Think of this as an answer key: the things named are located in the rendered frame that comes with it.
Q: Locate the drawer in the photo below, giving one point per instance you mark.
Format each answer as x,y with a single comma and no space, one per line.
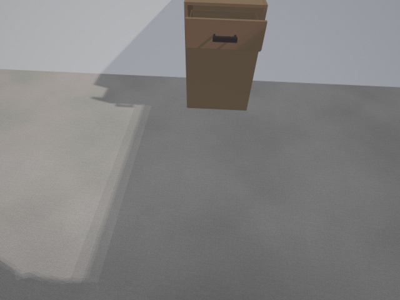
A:
201,26

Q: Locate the handle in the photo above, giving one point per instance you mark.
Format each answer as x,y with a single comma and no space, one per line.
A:
225,39

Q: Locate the cabinet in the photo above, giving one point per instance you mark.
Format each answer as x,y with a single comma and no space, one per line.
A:
221,79

